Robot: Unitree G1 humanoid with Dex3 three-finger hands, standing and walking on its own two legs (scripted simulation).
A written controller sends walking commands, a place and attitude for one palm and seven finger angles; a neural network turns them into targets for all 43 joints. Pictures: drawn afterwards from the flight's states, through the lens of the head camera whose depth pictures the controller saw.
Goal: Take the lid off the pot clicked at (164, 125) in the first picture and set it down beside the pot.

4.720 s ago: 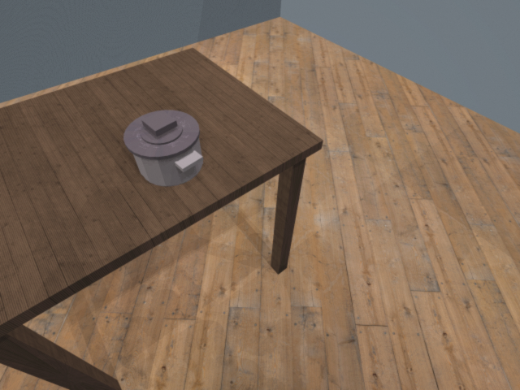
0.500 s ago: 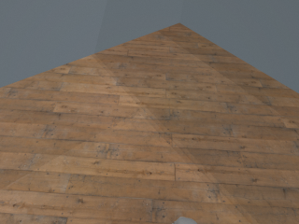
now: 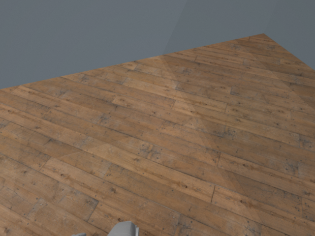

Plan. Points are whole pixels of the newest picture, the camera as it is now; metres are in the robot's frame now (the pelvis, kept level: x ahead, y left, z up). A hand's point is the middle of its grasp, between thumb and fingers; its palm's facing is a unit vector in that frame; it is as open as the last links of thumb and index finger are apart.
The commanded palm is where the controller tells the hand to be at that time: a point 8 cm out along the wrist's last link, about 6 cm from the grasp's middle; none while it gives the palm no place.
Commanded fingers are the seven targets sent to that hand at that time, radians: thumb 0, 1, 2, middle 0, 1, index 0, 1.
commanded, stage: turn to face it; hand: left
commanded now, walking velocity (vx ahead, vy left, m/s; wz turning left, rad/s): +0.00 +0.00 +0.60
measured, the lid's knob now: out of the picture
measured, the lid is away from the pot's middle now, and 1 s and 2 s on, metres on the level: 0.00 0.00 0.00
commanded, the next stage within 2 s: none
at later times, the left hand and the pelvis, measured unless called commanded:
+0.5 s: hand out of the picture +0.02 +0.29 -0.16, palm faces +0.32 -0.91 -0.26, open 7.4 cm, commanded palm none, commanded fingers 0.00 0.90 0.90 -0.20 -0.30 -0.20 -0.30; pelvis -0.01 +0.05 +0.00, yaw +17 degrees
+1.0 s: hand out of the picture -0.06 +0.21 -0.15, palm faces +0.57 -0.77 -0.28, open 7.4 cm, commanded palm none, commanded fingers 0.00 0.90 0.90 -0.20 -0.30 -0.20 -0.30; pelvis -0.01 +0.00 +0.00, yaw +37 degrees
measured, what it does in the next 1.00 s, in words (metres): steps on the spot, turning left: left foot, then right foot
